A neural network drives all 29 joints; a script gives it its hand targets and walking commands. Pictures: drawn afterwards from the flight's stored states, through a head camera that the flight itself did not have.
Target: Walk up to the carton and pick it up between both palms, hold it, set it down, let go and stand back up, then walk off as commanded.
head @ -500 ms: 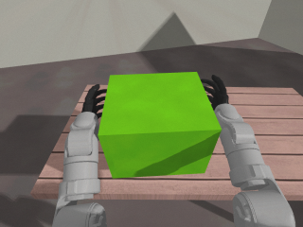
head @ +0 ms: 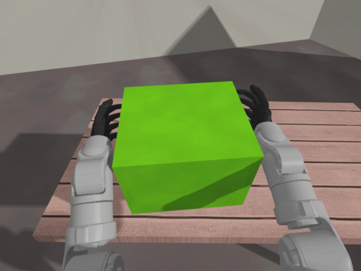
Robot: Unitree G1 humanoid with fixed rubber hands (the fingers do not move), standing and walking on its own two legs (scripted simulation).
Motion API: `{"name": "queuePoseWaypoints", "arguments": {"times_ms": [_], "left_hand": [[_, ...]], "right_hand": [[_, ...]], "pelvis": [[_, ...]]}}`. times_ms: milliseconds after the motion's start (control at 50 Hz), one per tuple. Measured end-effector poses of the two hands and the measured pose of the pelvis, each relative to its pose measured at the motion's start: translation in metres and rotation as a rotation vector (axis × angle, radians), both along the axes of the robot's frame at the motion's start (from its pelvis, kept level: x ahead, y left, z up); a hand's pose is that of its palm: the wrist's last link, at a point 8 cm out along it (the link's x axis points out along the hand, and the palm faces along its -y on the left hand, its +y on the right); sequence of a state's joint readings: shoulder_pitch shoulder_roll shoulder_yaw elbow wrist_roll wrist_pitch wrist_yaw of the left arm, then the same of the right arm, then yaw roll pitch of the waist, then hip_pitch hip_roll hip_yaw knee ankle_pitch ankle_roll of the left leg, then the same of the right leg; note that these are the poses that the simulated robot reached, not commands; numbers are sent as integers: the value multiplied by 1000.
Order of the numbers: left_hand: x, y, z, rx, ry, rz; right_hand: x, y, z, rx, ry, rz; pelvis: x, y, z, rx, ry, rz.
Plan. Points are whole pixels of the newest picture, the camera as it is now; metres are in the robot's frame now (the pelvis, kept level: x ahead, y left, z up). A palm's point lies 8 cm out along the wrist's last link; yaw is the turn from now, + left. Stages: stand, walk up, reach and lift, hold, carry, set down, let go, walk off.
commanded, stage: hold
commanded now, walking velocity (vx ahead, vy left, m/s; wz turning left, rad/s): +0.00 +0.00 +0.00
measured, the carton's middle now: (183, 145) +0.35 +0.00 +0.15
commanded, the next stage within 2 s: none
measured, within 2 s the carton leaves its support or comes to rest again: neither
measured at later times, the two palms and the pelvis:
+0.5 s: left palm (106, 137) +0.34 +0.16 +0.18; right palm (266, 126) +0.35 -0.17 +0.20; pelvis -0.02 +0.00 +0.00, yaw +0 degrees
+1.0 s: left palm (101, 138) +0.34 +0.17 +0.18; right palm (261, 124) +0.36 -0.16 +0.20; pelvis -0.01 +0.00 +0.00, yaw +0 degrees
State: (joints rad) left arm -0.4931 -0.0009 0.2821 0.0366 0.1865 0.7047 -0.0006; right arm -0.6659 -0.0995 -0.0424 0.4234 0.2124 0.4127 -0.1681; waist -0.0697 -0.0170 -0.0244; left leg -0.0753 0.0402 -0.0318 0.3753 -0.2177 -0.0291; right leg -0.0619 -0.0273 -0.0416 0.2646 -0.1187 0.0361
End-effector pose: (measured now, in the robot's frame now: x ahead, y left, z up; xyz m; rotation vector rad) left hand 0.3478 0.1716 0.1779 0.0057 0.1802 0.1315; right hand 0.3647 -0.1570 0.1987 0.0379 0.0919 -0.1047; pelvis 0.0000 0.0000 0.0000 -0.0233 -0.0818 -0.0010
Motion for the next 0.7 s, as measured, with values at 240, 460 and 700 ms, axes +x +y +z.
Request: {"name": "queuePoseWaypoints", "arguments": {"times_ms": [240, 460, 700], "left_hand": [[-17, -3, 3, -3, 3, -6], [-7, -9, 1, -15, 20, -25], [11, -5, -2, -14, 20, -16]], "right_hand": [[-19, -3, 2, 7, 3, -6], [-16, -10, -3, 32, 21, -31], [4, -6, -4, 15, 20, -21]], "pelvis": [[-15, -1, 0, 2, -21, 1], [-17, -2, -1, 2, -23, 1], [-2, 0, 0, 0, -3, 1]]}}
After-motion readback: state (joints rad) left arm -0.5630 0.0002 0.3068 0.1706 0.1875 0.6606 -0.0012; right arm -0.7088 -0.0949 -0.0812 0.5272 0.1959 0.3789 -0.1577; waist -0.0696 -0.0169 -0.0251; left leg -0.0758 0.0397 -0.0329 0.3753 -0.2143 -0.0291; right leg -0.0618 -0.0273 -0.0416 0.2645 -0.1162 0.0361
